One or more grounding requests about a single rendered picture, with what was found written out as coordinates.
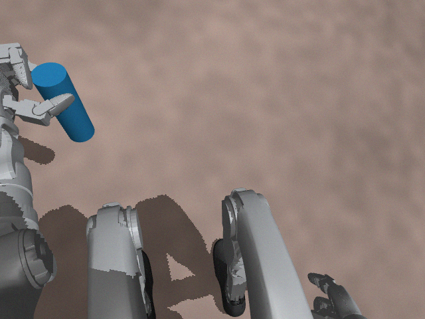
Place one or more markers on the left robot arm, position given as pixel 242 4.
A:
pixel 26 262

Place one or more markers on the left robot hand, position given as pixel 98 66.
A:
pixel 15 68

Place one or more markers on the right robot foot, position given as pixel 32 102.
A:
pixel 231 307

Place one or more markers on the right robot hand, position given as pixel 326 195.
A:
pixel 340 303

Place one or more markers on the can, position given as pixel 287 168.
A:
pixel 51 79

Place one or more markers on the left robot foot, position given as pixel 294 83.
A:
pixel 148 286

